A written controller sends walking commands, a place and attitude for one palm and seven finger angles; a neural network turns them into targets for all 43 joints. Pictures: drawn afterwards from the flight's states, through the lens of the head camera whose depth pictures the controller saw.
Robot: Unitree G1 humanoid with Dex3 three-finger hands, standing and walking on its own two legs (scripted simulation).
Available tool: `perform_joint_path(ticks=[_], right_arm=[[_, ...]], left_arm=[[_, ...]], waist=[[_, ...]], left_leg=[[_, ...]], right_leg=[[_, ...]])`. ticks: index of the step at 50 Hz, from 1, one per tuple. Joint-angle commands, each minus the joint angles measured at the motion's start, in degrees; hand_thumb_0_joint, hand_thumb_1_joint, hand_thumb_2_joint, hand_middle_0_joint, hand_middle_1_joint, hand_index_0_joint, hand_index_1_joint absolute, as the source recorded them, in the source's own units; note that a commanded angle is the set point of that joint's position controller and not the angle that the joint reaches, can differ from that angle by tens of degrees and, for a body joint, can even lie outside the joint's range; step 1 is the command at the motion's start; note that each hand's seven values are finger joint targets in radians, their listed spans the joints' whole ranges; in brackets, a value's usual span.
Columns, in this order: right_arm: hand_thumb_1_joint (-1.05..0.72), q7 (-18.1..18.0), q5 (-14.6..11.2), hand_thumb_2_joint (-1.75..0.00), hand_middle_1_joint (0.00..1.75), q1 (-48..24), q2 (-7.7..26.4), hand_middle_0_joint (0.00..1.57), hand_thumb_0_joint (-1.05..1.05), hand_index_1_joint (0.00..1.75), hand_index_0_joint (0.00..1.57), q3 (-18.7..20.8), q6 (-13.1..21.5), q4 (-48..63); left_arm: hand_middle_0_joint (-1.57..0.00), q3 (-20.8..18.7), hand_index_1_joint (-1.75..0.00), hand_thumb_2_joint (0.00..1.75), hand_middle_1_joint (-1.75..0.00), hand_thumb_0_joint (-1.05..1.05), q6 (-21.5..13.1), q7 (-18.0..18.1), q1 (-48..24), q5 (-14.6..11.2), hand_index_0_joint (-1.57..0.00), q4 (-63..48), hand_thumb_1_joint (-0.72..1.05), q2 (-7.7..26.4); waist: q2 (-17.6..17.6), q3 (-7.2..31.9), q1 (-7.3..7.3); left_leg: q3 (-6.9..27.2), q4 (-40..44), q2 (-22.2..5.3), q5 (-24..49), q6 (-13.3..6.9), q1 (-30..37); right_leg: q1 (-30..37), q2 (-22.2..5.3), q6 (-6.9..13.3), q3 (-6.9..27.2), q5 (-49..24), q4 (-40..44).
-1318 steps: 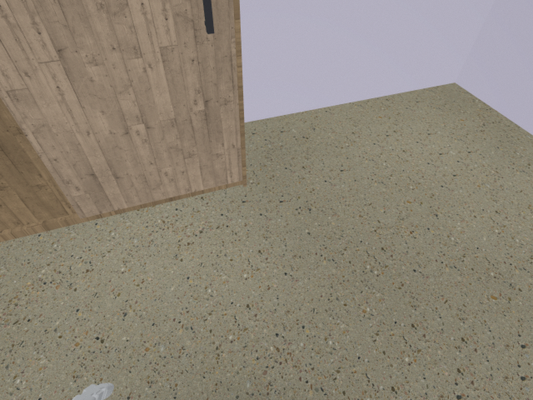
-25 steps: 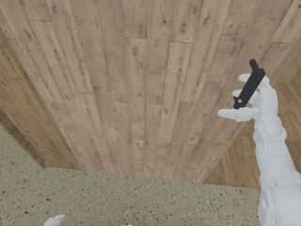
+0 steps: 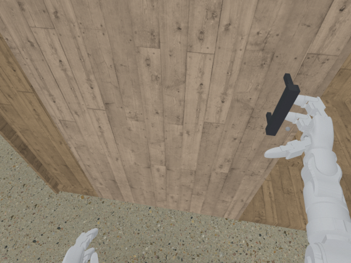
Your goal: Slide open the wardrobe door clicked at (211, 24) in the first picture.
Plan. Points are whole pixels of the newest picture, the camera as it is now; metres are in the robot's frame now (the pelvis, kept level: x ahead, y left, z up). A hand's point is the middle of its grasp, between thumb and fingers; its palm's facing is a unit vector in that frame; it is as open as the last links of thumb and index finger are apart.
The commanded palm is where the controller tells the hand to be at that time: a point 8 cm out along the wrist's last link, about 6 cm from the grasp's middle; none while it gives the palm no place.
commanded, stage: slip the hand off the handle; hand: right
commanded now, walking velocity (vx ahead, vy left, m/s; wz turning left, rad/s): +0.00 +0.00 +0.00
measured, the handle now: (279, 105) +0.46 -0.20 +0.14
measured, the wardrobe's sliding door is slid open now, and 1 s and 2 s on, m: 0.49 0.49 0.49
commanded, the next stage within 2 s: draw the hand back to the body in 1.16 s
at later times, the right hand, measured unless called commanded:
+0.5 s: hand (312, 137) +0.37 -0.25 +0.13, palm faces +0.18 +0.98 -0.08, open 14.7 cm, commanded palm +0.33 -0.29 +0.13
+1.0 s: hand (325, 183) +0.26 -0.24 +0.13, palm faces +0.22 +0.97 -0.12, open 14.7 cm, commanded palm +0.22 -0.29 +0.13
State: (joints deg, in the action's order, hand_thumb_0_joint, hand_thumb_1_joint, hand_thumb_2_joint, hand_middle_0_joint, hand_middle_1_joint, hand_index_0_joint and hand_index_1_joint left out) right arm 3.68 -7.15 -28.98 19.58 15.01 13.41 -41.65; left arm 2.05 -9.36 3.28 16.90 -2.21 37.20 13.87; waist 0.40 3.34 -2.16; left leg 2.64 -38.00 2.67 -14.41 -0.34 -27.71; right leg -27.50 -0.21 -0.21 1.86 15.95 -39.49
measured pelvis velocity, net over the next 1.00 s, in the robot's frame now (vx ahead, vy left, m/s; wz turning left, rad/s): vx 0.03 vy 0.01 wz -0.02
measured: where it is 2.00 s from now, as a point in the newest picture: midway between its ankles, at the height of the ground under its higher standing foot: outside the picture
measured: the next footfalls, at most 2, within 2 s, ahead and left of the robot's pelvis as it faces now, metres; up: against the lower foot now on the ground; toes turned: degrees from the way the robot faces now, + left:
none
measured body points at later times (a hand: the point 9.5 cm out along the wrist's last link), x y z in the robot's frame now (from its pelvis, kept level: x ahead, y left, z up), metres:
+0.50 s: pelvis +0.04 -0.04 +0.00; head +0.04 -0.04 +0.45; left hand +0.21 +0.18 -0.08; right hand +0.36 -0.30 +0.14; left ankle +0.05 +0.11 -0.72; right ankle +0.04 -0.13 -0.72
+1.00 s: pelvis +0.03 +0.01 +0.00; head +0.00 +0.03 +0.45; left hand +0.22 +0.24 -0.06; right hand +0.25 -0.29 +0.14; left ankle +0.05 +0.11 -0.72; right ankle +0.04 -0.12 -0.72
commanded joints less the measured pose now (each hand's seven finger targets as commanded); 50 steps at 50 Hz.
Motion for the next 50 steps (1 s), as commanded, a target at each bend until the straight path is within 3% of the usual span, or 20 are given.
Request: perform_joint_path(ticks=[1, 3, 5, 7, 8, 10, 12, 17, 21, 22, 24, 27, 28, 31, 32, 34, 38, 44, 48, 50], right_arm=[[0.55, -0.25, -0.7, -0.2, 1.15, -21.39, 9.16, 0.25, 0.0, 1.15, 0.25, -0.32, 3.6, 20.84], [0.55, -0.1, -0.86, -0.2, 1.15, -17.14, 8.44, 0.25, 0.0, 1.15, 0.25, -0.11, 2.19, 23.26], [0.55, 0.32, -0.87, -0.2, 1.15, -17.39, 4.58, 0.25, 0.0, 1.15, 0.25, -3.54, 0.17, 27.27], [0.55, 0.16, -0.44, -0.2, 1.15, -12.91, 6.16, 0.25, 0.0, 1.15, 0.25, -1.83, -1.7, 30.66], [0.55, 0.18, -0.59, -0.2, 1.15, -11.08, 4.41, 0.25, 0.0, 1.15, 0.25, -2.85, -2.68, 32.13], [0.55, -0.12, -0.42, -0.2, 1.15, -9.17, 3.57, 0.25, 0.0, 1.15, 0.25, -3.31, -4.11, 37.14], [0.55, -0.58, -0.56, -0.2, 1.15, -5.76, 3.49, 0.25, 0.0, 1.15, 0.25, -2.88, -5.56, 39.4], [0.55, -1.57, 0.0, -0.2, 1.15, -3.79, 6.55, 0.25, 0.0, 1.15, 0.25, 0.17, -7.61, 42.36], [0.55, -0.33, -0.99, -0.2, 1.15, -1.34, 2.3, 0.25, 0.0, 1.15, 0.25, -2.7, -7.37, 44.36], [0.55, -0.06, -1.34, -0.2, 1.15, 1.74, 3.06, 0.25, 0.0, 1.15, 0.25, -1.54, -7.3, 44.52], [0.55, 0.65, -2.03, -0.2, 1.15, 7.5, 4.04, 0.25, 0.0, 1.15, 0.25, 0.12, -7.23, 46.49], [0.55, 1.36, -2.55, -0.2, 1.15, 9.31, 4.39, 0.25, 0.0, 1.15, 0.25, 0.23, -8.11, 46.85], [0.55, 1.37, -2.75, -0.2, 1.15, 8.99, 4.6, 0.25, 0.0, 1.15, 0.25, 0.38, -8.2, 48.05], [0.55, 1.31, -3.22, -0.2, 1.15, 11.07, 5.34, 0.25, 0.0, 1.15, 0.25, 1.34, -7.76, 51.52], [0.55, 1.0, -3.38, -0.2, 1.15, 11.97, 7.81, 0.25, 0.0, 1.15, 0.25, 3.79, -7.37, 52.07], [0.55, 1.47, -3.8, -0.2, 1.15, 13.75, 5.66, 0.25, 0.0, 1.15, 0.25, 1.98, -6.26, 53.36], [0.55, 2.64, -4.84, -0.2, 1.15, 14.78, 7.32, 0.25, 0.0, 1.15, 0.25, 3.08, -5.02, 52.57], [0.55, 5.8, -7.43, -0.2, 1.15, 24.54, 9.83, 0.25, 0.0, 1.15, 0.25, 7.33, -4.68, 52.9], [0.55, 7.31, -9.02, -0.2, 1.15, 26.7, 10.16, 0.25, 0.0, 1.15, 0.25, 7.99, -4.11, 55.13], [0.55, 8.07, -9.63, -0.2, 1.15, 31.57, 9.18, 0.25, 0.0, 1.15, 0.25, 7.9, -3.68, 56.86]], left_arm=[[-0.2, -3.28, -0.3, 0.9, -0.3, 0.0, -4.23, 0.99, -2.73, 0.15, -0.2, -8.01, 0.9, 8.79], [-0.2, -3.51, -0.3, 0.9, -0.3, 0.0, -4.41, 0.84, -1.86, 0.43, -0.2, -7.81, 0.9, 9.15], [-0.2, -3.63, -0.3, 0.9, -0.3, 0.0, -4.61, 0.53, -1.42, 0.38, -0.2, -7.61, 0.9, 8.8], [-0.2, -3.94, -0.3, 0.9, -0.3, 0.0, -4.57, 0.23, -0.87, 0.62, -0.2, -7.61, 0.9, 9.0], [-0.2, -3.92, -0.3, 0.9, -0.3, 0.0, -4.47, -0.04, -0.87, 0.58, -0.2, -7.77, 0.9, 8.68], [-0.2, -4.14, -0.3, 0.9, -0.3, 0.0, -4.24, -0.53, -1.27, 0.61, -0.2, -8.02, 0.9, 8.18], [-0.2, -3.97, -0.3, 0.9, -0.3, 0.0, -3.96, -0.66, -1.72, 0.76, -0.2, -8.46, 0.9, 8.17], [-0.2, -3.57, -0.3, 0.9, -0.3, 0.0, -2.48, -0.21, -3.3, 0.74, -0.2, -8.62, 0.9, 7.96], [-0.2, -3.36, -0.3, 0.9, -0.3, 0.0, -2.57, 0.08, -4.37, 0.61, -0.2, -9.13, 0.9, 7.13], [-0.2, -3.34, -0.3, 0.9, -0.3, 0.0, -2.68, 0.14, -4.53, 0.66, -0.2, -9.34, 0.9, 7.3], [-0.2, -3.35, -0.3, 0.9, -0.3, 0.0, -2.79, 0.0, -5.32, 0.7, -0.2, -9.89, 0.9, 7.14], [-0.2, -2.94, -0.3, 0.9, -0.3, 0.0, -2.5, 0.27, -6.68, 0.34, -0.2, -10.11, 0.9, 7.3], [-0.2, -2.74, -0.3, 0.9, -0.3, 0.0, -2.59, 0.43, -7.38, 0.25, -0.2, -10.41, 0.9, 7.25], [-0.2, -2.44, -0.3, 0.9, -0.3, 0.0, -3.2, 0.91, -8.59, 0.35, -0.2, -10.85, 0.9, 6.87], [-0.2, -2.56, -0.3, 0.9, -0.3, 0.0, -3.27, 1.16, -8.46, 0.43, -0.2, -10.57, 0.9, 7.16], [-0.2, -2.21, -0.3, 0.9, -0.3, 0.0, -3.99, 1.36, -9.3, 0.37, -0.2, -10.94, 0.9, 6.66], [-0.2, -1.9, -0.3, 0.9, -0.3, 0.0, -5.28, 2.15, -9.66, 0.27, -0.2, -10.27, 0.9, 7.01], [-0.2, -2.21, -0.3, 0.9, -0.3, 0.0, -6.98, 2.53, -9.66, 0.12, -0.2, -10.48, 0.9, 6.9], [-0.2, -2.25, -0.3, 0.9, -0.3, 0.0, -7.97, 2.6, -9.6, 0.0, -0.2, -10.64, 0.9, 7.0], [-0.2, -2.41, -0.3, 0.9, -0.3, 0.0, -8.57, 2.48, -9.55, 0.04, -0.2, -11.23, 0.9, 6.95]], waist=[[3.81, 15.08, 1.25], [2.01, 16.79, 1.56], [5.54, 17.08, 0.95], [5.33, 18.0, 2.27], [5.28, 17.84, 2.24], [6.59, 18.09, 2.67], [4.13, 17.32, 3.22], [4.88, 15.68, 3.68], [5.74, 16.35, 3.45], [3.8, 16.31, 3.91], [3.93, 16.44, 5.05], [1.41, 11.76, 4.42], [2.49, 11.03, 4.48], [3.93, 10.6, 4.57], [1.77, 10.53, 4.72], [2.36, 9.63, 4.66], [1.76, 6.98, 4.28], [0.69, 7.5, 5.97], [-0.61, 5.22, 5.42], [-0.67, 5.82, 6.23]], left_leg=[[-2.73, 6.11, -1.59, -1.53, -1.51, 5.11], [-3.88, 4.28, -1.43, 5.6, -1.68, 5.75], [-4.62, 3.34, -1.62, 8.28, -1.43, 3.6], [-4.89, 2.88, -1.54, 10.44, -1.52, 3.9], [-5.11, 2.83, -1.64, 11.47, -1.27, 3.67], [-5.41, 2.64, -1.68, 12.2, -1.17, 3.74], [-5.42, 2.88, -1.54, 12.52, -1.17, 4.75], [-5.67, 3.59, -1.59, 10.68, -1.47, 5.99], [-5.9, 3.71, -1.49, 9.49, -1.44, 5.69], [-5.86, 3.86, -1.35, 9.65, -1.5, 6.78], [-5.88, 3.89, -1.44, 10.2, -1.55, 8.34], [-5.97, 4.71, -1.25, 7.68, -1.56, 8.39], [-5.87, 4.91, -1.32, 6.68, -1.61, 8.34], [-5.51, 5.37, -1.45, 5.29, -1.66, 8.91], [-5.35, 5.57, -1.32, 4.99, -1.63, 9.63], [-5.08, 6.03, -1.48, 2.88, -1.42, 9.33], [-4.19, 7.5, -1.75, -0.73, -1.12, 8.59], [-2.37, 8.8, -2.43, 0.44, -0.59, 11.58], [-0.85, 9.83, -3.02, -0.74, 0.13, 10.71], [-0.6, 9.73, -3.19, -1.45, 0.13, 11.12]], right_leg=[[10.59, -0.53, 1.84, -0.18, 2.31, 8.0], [13.26, -1.2, 1.46, 0.9, -7.2, 7.26], [17.1, -2.04, 0.09, 2.14, -15.15, 6.67], [19.42, -2.74, -1.24, 3.19, -24.65, 5.8], [20.15, -2.89, -1.94, 3.35, -28.19, 5.52], [21.7, -3.31, -3.44, 3.81, -32.96, 5.17], [20.71, -3.34, -3.64, 3.93, -34.3, 5.17], [18.99, -2.91, -4.16, 3.69, -30.42, 6.23], [20.11, -2.9, -4.34, 3.83, -28.11, 6.4], [19.2, -2.83, -3.89, 3.53, -27.28, 6.41], [18.15, -2.38, -3.55, 2.8, -25.8, 6.62], [13.74, -1.83, -2.39, 2.11, -16.98, 7.63], [12.85, -1.36, -2.07, 1.72, -13.85, 8.0], [12.12, -0.51, -1.09, 0.9, -9.27, 8.14], [11.38, -0.53, -0.64, 0.91, -8.34, 8.04], [10.73, -0.08, 0.06, 0.43, -5.19, 8.26], [8.85, 0.55, 1.08, -0.01, -0.31, 8.25], [7.23, 1.4, 1.65, -1.6, -1.17, 7.11], [5.75, 1.65, 1.85, -2.0, -0.57, 5.71], [5.72, 1.8, 1.8, -2.01, -0.69, 5.51]])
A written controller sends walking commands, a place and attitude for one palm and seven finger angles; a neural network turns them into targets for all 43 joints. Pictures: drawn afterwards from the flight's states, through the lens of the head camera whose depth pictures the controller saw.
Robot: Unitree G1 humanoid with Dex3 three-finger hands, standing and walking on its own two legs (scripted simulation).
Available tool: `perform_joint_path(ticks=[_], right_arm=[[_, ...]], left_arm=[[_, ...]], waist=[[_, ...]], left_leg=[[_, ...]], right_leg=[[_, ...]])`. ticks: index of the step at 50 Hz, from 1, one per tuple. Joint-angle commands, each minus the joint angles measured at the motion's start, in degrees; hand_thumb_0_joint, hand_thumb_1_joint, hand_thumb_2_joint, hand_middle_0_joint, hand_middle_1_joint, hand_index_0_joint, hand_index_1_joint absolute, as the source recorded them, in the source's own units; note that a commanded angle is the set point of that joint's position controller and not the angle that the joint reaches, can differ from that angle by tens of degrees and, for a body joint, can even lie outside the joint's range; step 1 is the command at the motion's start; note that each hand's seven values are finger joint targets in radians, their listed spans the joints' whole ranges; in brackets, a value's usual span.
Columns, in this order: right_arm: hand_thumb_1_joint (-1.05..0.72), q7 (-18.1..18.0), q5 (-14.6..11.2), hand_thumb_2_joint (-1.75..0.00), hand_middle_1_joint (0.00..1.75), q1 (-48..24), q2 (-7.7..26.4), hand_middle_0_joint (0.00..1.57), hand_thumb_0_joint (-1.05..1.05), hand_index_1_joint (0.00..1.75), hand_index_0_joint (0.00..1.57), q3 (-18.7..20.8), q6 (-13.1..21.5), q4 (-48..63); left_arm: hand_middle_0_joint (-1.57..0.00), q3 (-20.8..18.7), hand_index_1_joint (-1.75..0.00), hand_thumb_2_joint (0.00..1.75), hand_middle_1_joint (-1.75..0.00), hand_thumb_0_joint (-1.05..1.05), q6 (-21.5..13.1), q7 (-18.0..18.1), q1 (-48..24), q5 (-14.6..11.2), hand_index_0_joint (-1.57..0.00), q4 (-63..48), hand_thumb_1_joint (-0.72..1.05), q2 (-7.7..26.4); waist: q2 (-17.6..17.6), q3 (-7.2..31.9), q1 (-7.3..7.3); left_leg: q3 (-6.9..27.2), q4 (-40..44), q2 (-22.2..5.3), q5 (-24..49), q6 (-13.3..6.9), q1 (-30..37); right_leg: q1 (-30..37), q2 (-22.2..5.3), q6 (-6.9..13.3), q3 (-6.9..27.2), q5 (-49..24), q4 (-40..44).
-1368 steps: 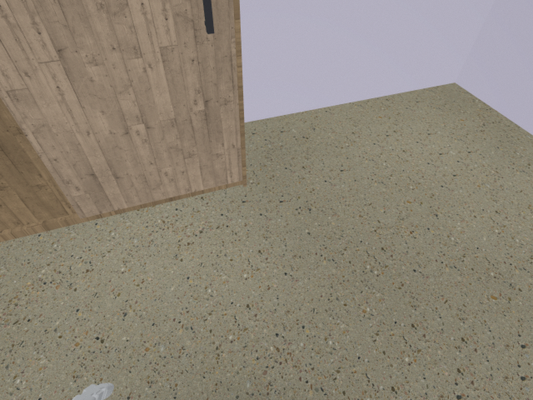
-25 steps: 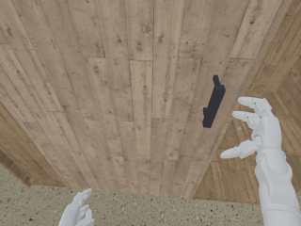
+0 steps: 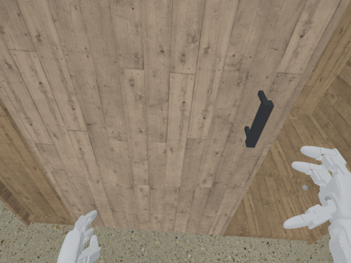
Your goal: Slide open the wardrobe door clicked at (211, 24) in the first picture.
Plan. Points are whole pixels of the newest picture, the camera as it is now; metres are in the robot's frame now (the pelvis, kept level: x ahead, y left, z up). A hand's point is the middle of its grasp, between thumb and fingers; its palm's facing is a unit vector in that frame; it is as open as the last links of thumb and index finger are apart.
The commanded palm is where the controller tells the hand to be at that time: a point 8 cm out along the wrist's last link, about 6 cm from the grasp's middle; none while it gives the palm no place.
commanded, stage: slip the hand off the handle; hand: right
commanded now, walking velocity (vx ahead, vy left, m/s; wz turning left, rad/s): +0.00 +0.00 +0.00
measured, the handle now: (255, 119) +0.44 -0.20 +0.14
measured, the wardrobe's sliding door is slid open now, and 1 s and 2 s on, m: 0.49 0.49 0.49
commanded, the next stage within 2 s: draw the hand back to the body in 0.16 s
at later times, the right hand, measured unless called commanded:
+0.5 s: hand (324, 203) +0.20 -0.25 +0.14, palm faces +0.07 +1.00 -0.05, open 14.7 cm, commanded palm +0.17 -0.30 +0.14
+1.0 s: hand out of the picture +0.18 -0.27 +0.17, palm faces +0.40 +0.87 -0.28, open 13.5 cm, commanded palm +0.14 -0.31 +0.17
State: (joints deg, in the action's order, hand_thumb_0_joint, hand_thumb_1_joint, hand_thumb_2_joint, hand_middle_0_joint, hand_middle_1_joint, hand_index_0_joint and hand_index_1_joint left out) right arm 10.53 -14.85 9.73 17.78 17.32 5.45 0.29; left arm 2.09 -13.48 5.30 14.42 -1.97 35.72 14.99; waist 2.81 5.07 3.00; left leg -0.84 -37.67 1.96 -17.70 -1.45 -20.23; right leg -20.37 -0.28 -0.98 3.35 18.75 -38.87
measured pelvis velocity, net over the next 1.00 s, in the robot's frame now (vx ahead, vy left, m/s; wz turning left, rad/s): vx -0.01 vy -0.03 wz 0.00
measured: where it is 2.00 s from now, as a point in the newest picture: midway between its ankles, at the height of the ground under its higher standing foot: outside the picture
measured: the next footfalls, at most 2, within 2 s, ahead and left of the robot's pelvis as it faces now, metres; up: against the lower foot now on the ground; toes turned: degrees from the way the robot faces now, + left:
none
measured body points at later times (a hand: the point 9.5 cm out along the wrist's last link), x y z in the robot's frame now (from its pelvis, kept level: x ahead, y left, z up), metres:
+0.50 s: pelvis +0.00 -0.02 +0.00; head -0.04 -0.01 +0.45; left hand +0.19 +0.20 -0.05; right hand +0.19 -0.31 +0.15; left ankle +0.02 +0.10 -0.72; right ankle +0.02 -0.13 -0.72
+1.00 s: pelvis -0.01 -0.03 +0.01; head -0.06 -0.02 +0.46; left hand +0.18 +0.17 -0.05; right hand +0.15 -0.32 +0.18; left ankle +0.02 +0.10 -0.72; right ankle +0.02 -0.13 -0.72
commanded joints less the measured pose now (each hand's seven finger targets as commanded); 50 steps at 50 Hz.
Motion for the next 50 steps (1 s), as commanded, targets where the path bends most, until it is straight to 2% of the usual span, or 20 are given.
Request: perform_joint_path(ticks=[1, 2, 7, 8, 13, 14, 15, 17, 18, 22, 26, 34, 39, 40, 41, 42, 43, 45, 47, 50], right_arm=[[0.55, 1.52, -2.27, -0.2, 1.15, -7.48, 10.97, 0.25, 0.0, 1.15, 0.25, 5.46, 4.39, 15.65], [0.55, 1.42, -2.46, -0.2, 1.15, -6.98, 12.6, 0.25, 0.0, 1.15, 0.25, 7.1, 4.44, 15.31], [0.55, 1.96, -3.03, -0.2, 1.15, -6.94, 13.07, 0.25, 0.0, 1.15, 0.25, 7.37, 5.77, 17.39], [0.55, 2.03, -2.95, -0.2, 1.15, -9.03, 12.07, 0.25, 0.0, 1.15, 0.25, 6.01, 6.33, 19.22], [0.55, 2.39, -3.08, -0.2, 1.15, -6.22, 11.57, 0.25, 0.0, 1.15, 0.25, 5.57, 6.36, 18.16], [0.55, 2.53, -2.85, -0.2, 1.15, -4.1, 11.52, 0.25, 0.0, 1.15, 0.25, 5.78, 6.27, 18.89], [0.55, 7.82, -7.75, -0.2, 1.15, -4.34, 9.58, 0.25, 0.0, 1.15, 0.25, 4.24, 4.14, 15.9], [0.55, 11.08, -8.76, -0.2, 1.15, -5.6, 15.85, 0.25, 0.0, 1.15, 0.25, 9.97, 1.98, 17.18], [0.55, 11.52, -8.53, -0.2, 1.15, -5.78, 14.32, 0.25, 0.0, 1.15, 0.25, 8.63, 1.16, 18.98], [0.55, 9.19, -8.79, -0.2, 1.15, 0.89, 12.12, 0.25, 0.0, 1.15, 0.25, 9.73, -1.47, 22.08], [0.55, 7.83, -8.05, -0.2, 1.15, 3.06, 8.84, 0.25, 0.0, 1.15, 0.25, 6.42, -3.75, 26.65], [0.55, 5.74, -6.52, -0.2, 1.15, 2.83, 9.27, 0.25, 0.0, 1.15, 0.25, 6.11, -5.68, 32.79], [0.37, 5.72, -6.38, -0.29, 1.04, 1.91, 9.97, 0.24, 0.0, 1.04, 0.24, 6.77, -6.17, 33.08], [0.33, -4.41, 3.87, -0.31, 1.02, -2.38, 16.92, 0.24, 0.0, 1.02, 0.24, 8.08, -2.5, 40.64], [0.3, -8.54, 4.66, -0.32, 1.0, 3.69, 11.18, 0.24, 0.0, 1.0, 0.24, 5.39, -2.12, 35.03], [0.26, -10.9, 6.25, -0.34, 0.98, 5.14, 9.72, 0.24, 0.0, 0.98, 0.24, 3.55, -1.43, 35.42], [0.22, -12.42, 7.22, -0.36, 0.96, 7.54, 7.4, 0.24, 0.0, 0.96, 0.24, 1.29, -0.86, 34.44], [0.15, -14.7, 8.57, -0.39, 0.92, 7.06, 8.64, 0.24, 0.0, 0.92, 0.24, 1.48, 0.31, 35.8], [0.08, -16.17, 9.47, -0.43, 0.87, 8.92, 10.45, 0.23, 0.0, 0.87, 0.23, 3.37, 1.29, 35.21], [-0.03, -17.22, 10.27, -0.48, 0.81, 6.72, 10.87, 0.23, 0.0, 0.81, 0.23, 3.76, 2.33, 34.56]], left_arm=[[-0.2, -2.47, -0.3, 0.9, -0.3, 0.0, -4.77, 0.61, -7.12, -0.3, -0.2, -9.68, 0.9, 5.82], [-0.2, -2.6, -0.3, 0.9, -0.3, 0.0, -4.9, 0.81, -6.87, -0.27, -0.2, -9.29, 0.9, 6.12], [-0.2, -2.77, -0.3, 0.9, -0.3, 0.0, -6.33, 1.35, -6.73, -0.32, -0.2, -8.39, 0.9, 6.39], [-0.2, -2.7, -0.3, 0.9, -0.3, 0.0, -6.71, 1.43, -7.07, -0.45, -0.2, -8.45, 0.9, 6.15], [-0.2, -2.51, -0.3, 0.9, -0.3, 0.0, -7.93, 1.78, -6.49, -0.39, -0.2, -7.87, 0.9, 6.36], [-0.2, -2.66, -0.3, 0.9, -0.3, 0.0, -8.07, 1.69, -6.48, -0.37, -0.2, -8.1, 0.9, 6.33], [-0.2, -1.72, -0.3, 0.9, -0.3, 0.0, -8.84, 2.19, -7.1, -1.06, -0.2, -8.22, 0.9, 7.19], [-0.2, -1.7, -0.3, 0.9, -0.3, 0.0, -9.58, 2.93, -7.68, -1.15, -0.2, -8.26, 0.9, 7.42], [-0.2, -1.39, -0.3, 0.9, -0.3, 0.0, -9.79, 2.75, -8.02, -1.28, -0.2, -8.8, 0.9, 6.8], [-0.2, -1.35, -0.3, 0.9, -0.3, 0.0, -10.32, 1.39, -7.82, -1.08, -0.2, -9.57, 0.9, 6.25], [-0.2, -1.38, -0.3, 0.9, -0.3, 0.0, -9.85, 0.44, -7.5, -1.25, -0.2, -10.04, 0.9, 6.11], [-0.2, -1.18, -0.3, 0.9, -0.3, 0.0, -9.07, 0.64, -7.82, -1.13, -0.2, -10.0, 0.9, 5.99], [-0.2, -0.85, -0.3, 0.9, -0.3, 0.0, -8.99, 0.92, -8.55, -1.26, -0.2, -9.32, 0.9, 5.84], [-0.2, -1.14, -0.3, 0.9, -0.3, 0.0, -8.03, 0.67, -9.81, 0.92, -0.2, -9.88, 0.9, 5.1], [-0.2, -0.9, -0.3, 0.9, -0.3, 0.0, -7.44, 0.62, -9.06, 1.3, -0.2, -9.08, 0.9, 4.53], [-0.2, -1.08, -0.3, 0.9, -0.3, 0.0, -6.6, 0.31, -8.98, 1.41, -0.2, -8.73, 0.9, 4.77], [-0.2, -1.07, -0.3, 0.9, -0.3, 0.0, -5.66, 0.12, -9.0, 1.27, -0.2, -8.68, 0.9, 4.27], [-0.2, -1.35, -0.3, 0.9, -0.3, 0.0, -4.19, 0.01, -9.5, 1.49, -0.2, -8.64, 0.9, 4.32], [-0.2, -1.66, -0.3, 0.9, -0.3, 0.0, -3.33, 0.11, -9.5, 1.8, -0.2, -8.34, 0.9, 4.65], [-0.2, -1.88, -0.3, 0.9, -0.3, 0.0, -2.08, 0.44, -10.25, 1.81, -0.2, -8.04, 0.9, 4.14]], waist=[[-2.39, 3.52, 0.65], [-3.36, 2.48, 0.52], [-4.02, 1.08, 0.06], [-1.56, 2.18, -0.11], [-3.13, 1.91, 0.26], [-1.85, 3.41, 0.92], [-1.55, 4.43, -0.54], [-1.81, 5.44, 1.21], [-0.85, 4.77, 1.53], [0.03, 3.3, 2.69], [1.65, 1.37, 1.86], [1.23, 0.21, 1.54], [2.87, 0.23, 1.61], [3.28, -1.77, 2.49], [2.56, -5.32, 1.29], [0.34, -5.75, 1.51], [1.11, -6.36, 0.72], [3.17, -5.45, 0.86], [0.66, -4.34, 1.26], [0.81, -4.55, 1.03]], left_leg=[[3.13, 9.7, -2.54, 1.08, 1.4, 2.8], [3.83, 10.14, -2.6, -0.43, 1.51, 2.47], [5.07, 10.71, -3.01, -4.08, 1.68, 1.07], [5.02, 10.56, -3.25, -4.36, 1.58, 0.88], [3.29, 9.35, -2.77, -3.25, 1.33, 0.61], [2.67, 8.55, -2.52, -2.03, 1.08, 1.32], [3.01, 9.25, -2.85, -0.62, 1.02, 3.09], [2.94, 8.76, -2.5, 2.43, 0.79, 5.42], [1.73, 8.23, -2.33, 3.65, 0.64, 5.1], [-0.83, 7.18, -1.23, 6.82, 0.19, 4.91], [-2.15, 6.81, -1.03, 6.83, 0.19, 3.11], [-2.73, 7.43, -0.68, 3.75, -0.04, 2.42], [-2.67, 8.2, -0.71, 2.06, -0.18, 3.05], [0.21, 10.42, -1.17, 1.07, -0.32, 5.47], [-0.32, 10.43, -1.77, -1.04, -0.58, 4.2], [-0.34, 11.02, -1.73, -1.8, -0.54, 4.68], [-0.36, 10.76, -2.21, -2.2, -0.35, 4.67], [0.03, 11.35, -2.55, -2.13, -0.28, 6.16], [-0.09, 12.16, -2.38, -1.82, -0.26, 7.9], [0.21, 13.66, -2.72, -2.09, -0.13, 8.41]], right_leg=[[-1.22, 1.84, 2.59, -3.61, -3.03, 4.59], [-1.99, 1.81, 2.6, -3.46, -2.37, 4.02], [-2.69, 1.68, 2.6, -2.88, -1.26, 2.87], [-1.98, 1.82, 2.61, -2.88, -1.14, 2.98], [-1.95, 1.66, 2.59, -2.14, -1.15, 3.56], [-1.1, 1.7, 2.54, -2.05, -1.86, 3.85], [0.36, 1.73, 2.77, -2.01, -1.43, 4.3], [0.59, 1.37, 2.89, -1.24, -3.68, 4.57], [1.02, 1.34, 2.85, -1.03, -4.51, 5.5], [2.43, 1.04, 2.21, -0.47, -7.0, 6.88], [3.61, 0.61, 1.55, -0.16, -6.86, 8.11], [4.58, 0.19, 0.88, 1.13, -5.14, 9.75], [5.03, 0.12, 0.54, 1.47, -3.1, 10.86], [2.58, 0.52, 1.33, 1.69, 0.02, 12.35], [1.44, 0.18, 0.86, 1.77, 3.89, 13.24], [1.38, -0.21, 1.06, 2.5, 6.24, 14.42], [2.11, -0.66, 1.24, 2.08, 6.86, 14.82], [2.85, -0.55, 1.45, 1.7, 7.86, 15.79], [3.41, -0.54, 1.57, 1.47, 6.82, 16.49], [4.73, -0.38, 1.82, 0.45, 5.58, 16.93]])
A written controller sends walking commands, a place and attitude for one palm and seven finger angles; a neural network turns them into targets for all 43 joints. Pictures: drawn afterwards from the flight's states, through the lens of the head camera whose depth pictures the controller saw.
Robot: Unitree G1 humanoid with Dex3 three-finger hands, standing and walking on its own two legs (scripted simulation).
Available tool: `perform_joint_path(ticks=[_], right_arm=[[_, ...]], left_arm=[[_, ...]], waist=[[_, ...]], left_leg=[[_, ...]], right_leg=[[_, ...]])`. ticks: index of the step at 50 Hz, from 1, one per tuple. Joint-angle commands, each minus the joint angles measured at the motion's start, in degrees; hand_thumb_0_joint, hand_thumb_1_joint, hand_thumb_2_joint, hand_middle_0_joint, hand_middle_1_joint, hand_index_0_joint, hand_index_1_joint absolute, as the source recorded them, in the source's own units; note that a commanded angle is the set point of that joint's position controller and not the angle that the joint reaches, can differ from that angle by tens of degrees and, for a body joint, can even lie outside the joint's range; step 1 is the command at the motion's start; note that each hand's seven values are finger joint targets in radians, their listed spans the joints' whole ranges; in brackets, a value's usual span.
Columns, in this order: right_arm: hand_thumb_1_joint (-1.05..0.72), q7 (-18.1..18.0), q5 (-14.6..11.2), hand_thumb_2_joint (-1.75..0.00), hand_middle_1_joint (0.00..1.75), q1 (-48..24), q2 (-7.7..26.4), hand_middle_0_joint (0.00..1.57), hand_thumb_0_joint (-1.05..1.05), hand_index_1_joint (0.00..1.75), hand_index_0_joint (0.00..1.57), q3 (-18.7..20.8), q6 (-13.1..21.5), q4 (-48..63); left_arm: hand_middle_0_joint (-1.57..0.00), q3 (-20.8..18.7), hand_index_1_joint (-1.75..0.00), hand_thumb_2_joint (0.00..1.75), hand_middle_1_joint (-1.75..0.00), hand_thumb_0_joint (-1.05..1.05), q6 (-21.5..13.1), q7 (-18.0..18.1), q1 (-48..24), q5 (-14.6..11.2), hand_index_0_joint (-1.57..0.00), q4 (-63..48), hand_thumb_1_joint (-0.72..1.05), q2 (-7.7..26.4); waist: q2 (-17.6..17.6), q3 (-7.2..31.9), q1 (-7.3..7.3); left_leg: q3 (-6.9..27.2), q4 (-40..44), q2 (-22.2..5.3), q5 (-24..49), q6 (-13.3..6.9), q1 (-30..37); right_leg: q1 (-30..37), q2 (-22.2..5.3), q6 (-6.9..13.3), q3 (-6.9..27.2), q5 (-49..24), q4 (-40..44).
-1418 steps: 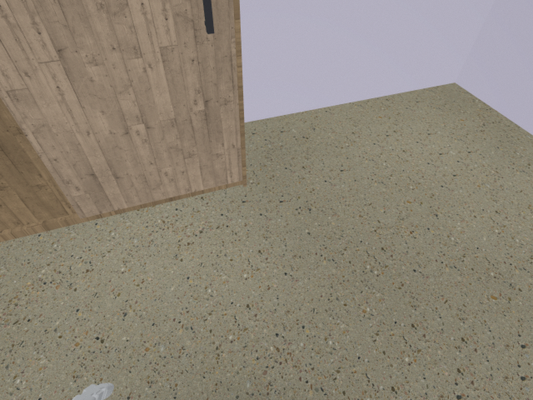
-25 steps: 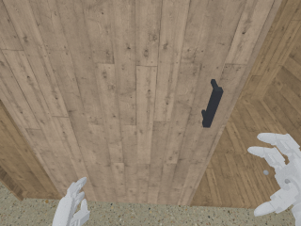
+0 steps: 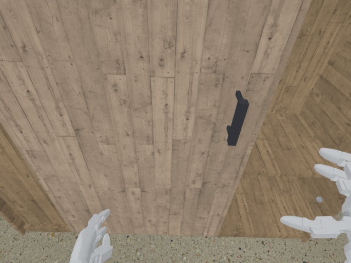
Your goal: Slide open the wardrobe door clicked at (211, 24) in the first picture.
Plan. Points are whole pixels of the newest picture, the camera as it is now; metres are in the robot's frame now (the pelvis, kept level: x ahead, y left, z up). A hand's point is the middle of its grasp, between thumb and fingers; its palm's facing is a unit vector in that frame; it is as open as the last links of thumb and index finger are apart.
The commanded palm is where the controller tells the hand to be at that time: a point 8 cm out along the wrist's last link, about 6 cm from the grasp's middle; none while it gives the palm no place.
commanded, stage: draw the hand back to the body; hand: right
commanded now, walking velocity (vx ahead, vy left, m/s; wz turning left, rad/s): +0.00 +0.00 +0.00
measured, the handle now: (235, 118) +0.45 -0.17 +0.13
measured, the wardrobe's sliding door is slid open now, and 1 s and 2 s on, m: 0.49 0.49 0.49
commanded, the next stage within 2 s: step back with the hand held close in 0.86 s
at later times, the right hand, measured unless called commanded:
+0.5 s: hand (322, 186) +0.20 -0.24 +0.18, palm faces +0.46 +0.81 -0.37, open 8.6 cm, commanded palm +0.16 -0.28 +0.19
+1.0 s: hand (324, 183) +0.21 -0.25 +0.18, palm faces +0.46 +0.82 -0.35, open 7.4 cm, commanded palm +0.17 -0.29 +0.19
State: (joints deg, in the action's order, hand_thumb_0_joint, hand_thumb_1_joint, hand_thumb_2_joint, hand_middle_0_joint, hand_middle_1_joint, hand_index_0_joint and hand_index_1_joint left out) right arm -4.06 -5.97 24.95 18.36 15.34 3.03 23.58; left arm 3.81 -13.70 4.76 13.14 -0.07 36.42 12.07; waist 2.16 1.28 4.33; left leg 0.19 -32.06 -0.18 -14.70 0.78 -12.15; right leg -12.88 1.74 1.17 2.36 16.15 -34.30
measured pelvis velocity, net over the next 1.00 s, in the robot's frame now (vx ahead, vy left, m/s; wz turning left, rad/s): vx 0.02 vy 0.01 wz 0.01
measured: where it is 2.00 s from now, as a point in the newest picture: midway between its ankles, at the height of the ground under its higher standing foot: outside the picture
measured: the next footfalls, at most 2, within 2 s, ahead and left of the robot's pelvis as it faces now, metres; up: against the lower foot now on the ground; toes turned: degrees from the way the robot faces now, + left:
right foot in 1.98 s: +0.00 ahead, -0.11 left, +0.00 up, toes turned +0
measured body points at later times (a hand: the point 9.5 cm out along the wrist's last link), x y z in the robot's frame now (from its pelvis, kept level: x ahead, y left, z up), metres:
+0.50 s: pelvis +0.02 +0.01 +0.01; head -0.02 +0.03 +0.46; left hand +0.21 +0.24 -0.06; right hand +0.17 -0.28 +0.20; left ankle +0.04 +0.13 -0.73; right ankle +0.03 -0.10 -0.73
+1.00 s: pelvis +0.02 +0.01 +0.01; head -0.01 +0.02 +0.46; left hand +0.21 +0.22 -0.06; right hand +0.18 -0.29 +0.20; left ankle +0.04 +0.13 -0.73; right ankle +0.03 -0.10 -0.73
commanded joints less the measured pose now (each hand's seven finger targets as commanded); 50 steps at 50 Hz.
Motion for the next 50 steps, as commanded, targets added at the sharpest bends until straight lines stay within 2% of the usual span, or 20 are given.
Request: perform_joint_path(ticks=[1, 5, 7, 8, 12, 16, 18, 21, 23, 24, 26, 29, 30, 35, 38, 40, 44, 48, 49, 50], right_arm=[[-0.07, -2.87, 1.65, -0.5, 0.79, -8.51, 10.65, 0.23, 0.0, 0.79, 0.23, 6.23, 5.18, 11.58], [-0.21, -3.09, 2.03, -0.57, 0.7, -7.7, 10.8, 0.22, 0.0, 0.7, 0.22, 6.81, 6.09, 11.99], [-0.28, -3.12, 2.07, -0.6, 0.66, -6.39, 11.49, 0.22, 0.0, 0.66, 0.22, 7.6, 6.3, 11.39], [-0.32, -3.03, 2.02, -0.62, 0.64, -5.7, 10.46, 0.22, 0.0, 0.64, 0.22, 6.98, 6.28, 10.2], [-0.47, -2.91, 1.93, -0.69, 0.55, -5.11, 11.71, 0.22, 0.0, 0.55, 0.22, 8.67, 6.75, 10.29], [-0.61, -2.58, 1.59, -0.76, 0.47, -4.72, 11.81, 0.21, 0.0, 0.47, 0.21, 9.49, 7.0, 10.08], [-0.68, -2.41, 1.53, -0.8, 0.43, -4.32, 11.51, 0.21, 0.0, 0.43, 0.21, 9.47, 7.01, 9.42], [-0.79, -2.47, 1.48, -0.85, 0.36, -4.55, 12.38, 0.2, 0.0, 0.36, 0.2, 10.45, 7.25, 10.75], [-0.86, -2.36, 1.46, -0.88, 0.32, -4.22, 12.56, 0.2, 0.0, 0.32, 0.2, 10.8, 7.14, 11.15], [-0.9, -2.36, 1.48, -0.9, 0.3, -4.21, 12.42, 0.2, 0.0, 0.3, 0.2, 10.95, 7.18, 11.79], [-0.9, -2.17, 1.56, -0.9, 0.3, -4.31, 11.83, 0.2, 0.0, 0.3, 0.2, 10.23, 6.88, 11.81], [-0.9, -2.05, 1.62, -0.9, 0.3, -4.33, 11.08, 0.2, 0.0, 0.3, 0.2, 9.48, 6.27, 10.69], [-0.9, -2.07, 1.51, -0.9, 0.3, -5.01, 11.9, 0.2, 0.0, 0.3, 0.2, 9.98, 6.23, 11.11], [-0.9, -2.08, 1.59, -0.9, 0.3, -5.76, 12.2, 0.2, 0.0, 0.3, 0.2, 10.25, 6.02, 11.57], [-0.9, -2.2, 1.75, -0.9, 0.3, -5.54, 11.99, 0.2, 0.0, 0.3, 0.2, 10.14, 5.77, 11.15], [-0.9, -2.17, 1.73, -0.9, 0.3, -5.59, 11.88, 0.2, 0.0, 0.3, 0.2, 9.94, 5.69, 11.61], [-0.9, -2.09, 1.79, -0.9, 0.3, -5.44, 11.73, 0.2, 0.0, 0.3, 0.2, 9.9, 5.46, 12.05], [-0.9, -2.08, 1.87, -0.9, 0.3, -5.4, 11.54, 0.2, 0.0, 0.3, 0.2, 9.88, 5.22, 10.89], [-0.9, -2.41, 1.88, -0.9, 0.3, -9.57, 13.3, 0.2, 0.0, 0.3, 0.2, 11.22, 4.94, 9.04], [-0.9, -3.23, 2.62, -0.9, 0.3, -18.26, 20.5, 0.2, 0.0, 0.3, 0.2, 18.05, 8.13, 13.33]], left_arm=[[-0.2, -3.65, -0.3, 0.9, -0.3, 0.0, -1.67, 1.03, -9.03, 0.04, -0.2, -8.5, 0.9, 7.05], [-0.2, -3.98, -0.3, 0.9, -0.3, 0.0, -1.19, 0.97, -9.49, 0.27, -0.2, -7.86, 0.9, 6.95], [-0.2, -4.22, -0.3, 0.9, -0.3, 0.0, -1.14, 1.0, -9.74, 0.34, -0.2, -7.62, 0.9, 7.14], [-0.2, -4.21, -0.3, 0.9, -0.3, 0.0, -0.93, 0.94, -9.62, 0.32, -0.2, -7.42, 0.9, 6.97], [-0.2, -4.7, -0.3, 0.9, -0.3, 0.0, -0.44, 0.85, -9.76, 0.48, -0.2, -7.26, 0.9, 7.1], [-0.2, -5.0, -0.3, 0.9, -0.3, 0.0, 0.41, 0.78, -9.93, 0.38, -0.2, -7.34, 0.9, 6.81], [-0.2, -4.96, -0.3, 0.9, -0.3, 0.0, 0.59, 0.82, -9.91, 0.37, -0.2, -7.11, 0.9, 6.67], [-0.2, -5.12, -0.3, 0.9, -0.3, 0.0, 0.89, 0.86, -9.94, 0.52, -0.2, -7.34, 0.9, 6.57], [-0.2, -5.17, -0.3, 0.9, -0.3, 0.0, 0.86, 0.94, -9.97, 0.61, -0.2, -7.22, 0.9, 6.61], [-0.2, -5.17, -0.3, 0.9, -0.3, 0.0, 0.94, 0.85, -9.73, 0.73, -0.2, -7.17, 0.9, 6.5], [-0.2, -5.24, -0.3, 0.9, -0.3, 0.0, 1.27, 0.71, -9.72, 0.69, -0.2, -7.14, 0.9, 6.49], [-0.2, -5.15, -0.3, 0.9, -0.3, 0.0, 1.67, 0.52, -9.82, 0.7, -0.2, -6.97, 0.9, 6.5], [-0.2, -5.25, -0.3, 0.9, -0.3, 0.0, 1.8, 0.64, -10.0, 0.75, -0.2, -7.28, 0.9, 6.59], [-0.2, -5.11, -0.3, 0.9, -0.3, 0.0, 2.22, 0.72, -10.37, 0.84, -0.2, -7.39, 0.9, 6.4], [-0.2, -4.88, -0.3, 0.9, -0.3, 0.0, 2.13, 0.67, -10.33, 0.96, -0.2, -7.18, 0.9, 6.26], [-0.2, -4.9, -0.3, 0.9, -0.3, 0.0, 2.26, 0.64, -10.5, 0.9, -0.2, -7.24, 0.9, 6.27], [-0.2, -4.96, -0.3, 0.9, -0.3, 0.0, 2.33, 0.46, -10.41, 0.95, -0.2, -7.39, 0.9, 6.46], [-0.2, -4.93, -0.3, 0.9, -0.3, 0.0, 2.47, 0.48, -10.3, 0.96, -0.2, -7.16, 0.9, 6.51], [-0.2, -4.87, -0.3, 0.9, -0.3, 0.0, 2.83, 0.65, -10.41, 0.82, -0.2, -6.62, 0.9, 6.79], [-0.2, -4.41, -0.3, 0.9, -0.3, 0.0, 4.11, 0.36, -10.81, -0.06, -0.2, -9.64, 0.9, 8.01]], waist=[[1.5, -0.17, -0.1], [2.56, 0.87, 0.19], [0.67, 0.32, 0.46], [0.2, -0.59, 0.25], [0.71, -0.43, 0.65], [-1.12, -0.46, 0.67], [0.58, -1.59, 0.56], [-0.61, -0.14, 0.76], [0.84, 0.45, 0.75], [-0.09, 0.91, 0.78], [0.32, 1.24, 0.63], [0.69, -0.48, 0.53], [-0.78, -0.04, 0.61], [-0.5, 0.44, 0.72], [2.06, -0.23, 0.71], [0.6, -0.51, 0.73], [0.63, 0.53, 0.78], [0.71, -0.47, 0.65], [1.47, -1.61, 0.34], [0.97, -4.73, -1.63]], left_leg=[[-1.03, 8.11, -0.52, -4.19, -2.48, 1.17], [-1.06, 9.22, -0.63, -1.34, -2.42, 2.82], [-1.18, 10.34, -0.41, -0.55, -2.34, 3.24], [-1.28, 10.27, -0.46, -0.5, -2.23, 2.97], [-1.08, 11.76, -0.42, 1.02, -2.11, 3.65], [-0.85, 12.7, -0.43, 1.49, -1.75, 3.65], [-0.71, 13.32, -0.54, 1.56, -1.7, 3.45], [-0.77, 13.64, -0.39, 2.78, -1.59, 4.34], [-0.55, 13.72, -0.5, 5.19, -1.59, 4.87], [-0.92, 13.38, -0.46, 6.35, -1.56, 5.51], [-0.88, 13.24, -0.38, 7.6, -1.48, 5.5], [-1.1, 13.57, -0.23, 7.37, -1.5, 5.17], [-1.06, 13.79, -0.22, 6.9, -1.37, 5.16], [-0.98, 14.22, -0.15, 6.61, -1.42, 5.69], [-1.09, 14.42, -0.2, 5.85, -1.56, 5.77], [-1.19, 14.51, 0.02, 6.06, -1.6, 5.65], [-1.37, 14.02, 0.1, 7.15, -1.69, 6.64], [-1.47, 14.39, 0.21, 5.83, -1.67, 6.26], [-1.39, 14.81, 0.3, 4.2, -1.7, 5.49], [3.37, 18.36, -1.44, 3.79, -1.28, 0.23]], right_leg=[[-2.21, -2.33, -0.39, 1.5, 6.69, 12.52], [0.21, -2.14, -0.48, 0.57, 1.51, 12.75], [0.8, -2.02, -0.39, 0.2, -0.32, 12.79], [0.87, -2.16, -0.43, 0.19, -0.73, 13.11], [2.4, -1.8, -0.26, -0.75, -2.81, 13.35], [3.62, -1.82, -0.02, -1.54, -4.37, 13.3], [3.92, -1.76, -0.06, -1.88, -4.55, 13.43], [4.92, -1.6, 0.09, -2.08, -5.94, 13.46], [5.87, -1.48, 0.25, -2.46, -8.0, 13.14], [5.86, -1.56, 0.12, -2.34, -9.02, 13.2], [6.5, -1.47, 0.12, -2.57, -10.08, 13.15], [6.14, -1.55, -0.06, -2.39, -10.24, 13.72], [6.41, -1.55, 0.12, -2.35, -9.82, 13.77], [7.0, -1.46, 0.21, -2.31, -9.69, 14.09], [6.77, -1.47, -0.07, -2.22, -9.06, 14.52], [6.83, -1.54, -0.05, -2.08, -9.49, 14.55], [6.99, -1.7, -0.24, -1.8, -10.64, 14.96], [6.64, -1.71, -0.32, -1.76, -9.57, 15.34], [5.88, -1.61, -0.43, -1.73, -7.69, 15.77], [1.05, -2.12, 0.99, 0.0, -3.49, 14.46]])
